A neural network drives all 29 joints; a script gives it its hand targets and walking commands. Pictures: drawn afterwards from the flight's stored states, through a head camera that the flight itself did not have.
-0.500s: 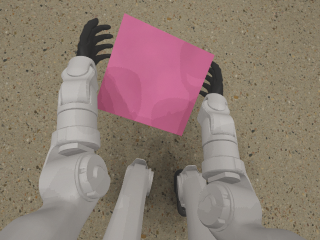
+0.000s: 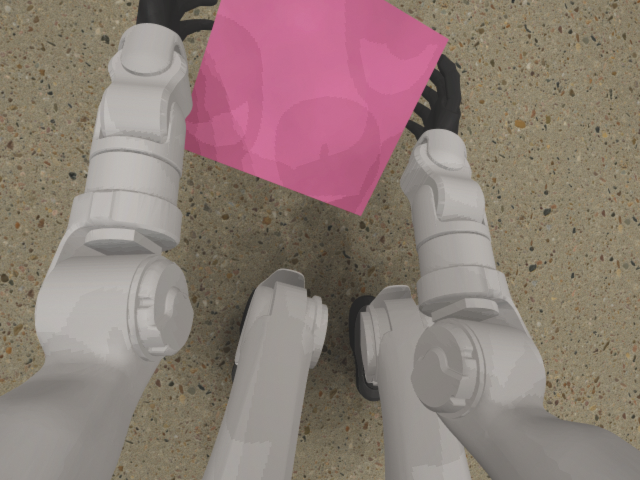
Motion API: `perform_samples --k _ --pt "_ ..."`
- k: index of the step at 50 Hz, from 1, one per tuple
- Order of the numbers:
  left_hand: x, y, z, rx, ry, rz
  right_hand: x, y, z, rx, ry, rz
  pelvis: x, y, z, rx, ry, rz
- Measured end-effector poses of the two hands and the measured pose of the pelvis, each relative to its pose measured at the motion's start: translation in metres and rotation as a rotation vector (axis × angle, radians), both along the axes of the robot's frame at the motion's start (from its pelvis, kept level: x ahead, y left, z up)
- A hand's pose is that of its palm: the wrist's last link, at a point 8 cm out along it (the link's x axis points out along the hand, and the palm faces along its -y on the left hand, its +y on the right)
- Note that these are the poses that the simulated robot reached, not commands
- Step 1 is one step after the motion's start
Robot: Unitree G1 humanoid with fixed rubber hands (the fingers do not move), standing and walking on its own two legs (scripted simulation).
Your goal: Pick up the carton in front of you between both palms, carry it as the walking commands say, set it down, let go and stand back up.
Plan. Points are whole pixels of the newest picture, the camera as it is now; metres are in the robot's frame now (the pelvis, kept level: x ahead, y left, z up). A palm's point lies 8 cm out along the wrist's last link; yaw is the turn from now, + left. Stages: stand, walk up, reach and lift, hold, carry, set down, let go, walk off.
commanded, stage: set down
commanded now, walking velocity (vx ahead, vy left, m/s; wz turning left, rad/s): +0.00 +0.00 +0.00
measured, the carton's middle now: (296, 85) +0.54 +0.13 -0.22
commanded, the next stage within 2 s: none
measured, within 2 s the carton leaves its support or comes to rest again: rests again in 1.20 s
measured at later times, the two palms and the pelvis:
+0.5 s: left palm (171, 45) +0.53 +0.27 -0.19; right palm (400, 129) +0.52 -0.02 -0.23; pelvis +0.00 -0.01 -0.07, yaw +1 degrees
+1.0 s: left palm (168, 45) +0.54 +0.28 -0.21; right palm (398, 123) +0.53 -0.02 -0.24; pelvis +0.01 -0.01 -0.07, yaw +0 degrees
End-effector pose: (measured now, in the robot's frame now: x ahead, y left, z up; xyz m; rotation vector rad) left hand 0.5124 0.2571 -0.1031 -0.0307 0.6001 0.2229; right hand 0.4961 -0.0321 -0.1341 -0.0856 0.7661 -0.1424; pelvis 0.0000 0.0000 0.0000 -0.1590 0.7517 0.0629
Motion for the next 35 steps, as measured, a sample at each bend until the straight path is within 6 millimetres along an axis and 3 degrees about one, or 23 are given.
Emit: perform_samples --k 6,14,19,29,35 --pt "0.003 -0.007 -0.037 0.042 0.045 -0.025 -0.004 -0.007 -0.035 0.021 0.040 -0.012 0.002 -0.003 -0.019 0.009 0.004 -0.016" --pt "0.001 0.015 -0.075 0.067 0.088 -0.004 0.007 0.012 -0.083 0.068 0.068 0.043 -0.001 -0.012 -0.043 0.043 -0.025 -0.023" --pt "0.006 0.022 -0.085 0.060 0.092 -0.007 0.015 0.022 -0.090 0.122 0.025 0.046 -0.002 -0.014 -0.056 0.049 -0.070 -0.028" --pt "0.025 0.008 -0.084 0.037 0.080 -0.069 0.022 0.004 -0.095 0.101 0.029 0.055 -0.002 -0.012 -0.069 0.060 -0.091 -0.030" --pt "0.024 0.010 -0.089 0.008 0.055 -0.044 0.022 0.004 -0.098 0.120 0.007 0.057 -0.002 -0.013 -0.073 0.067 -0.093 -0.048"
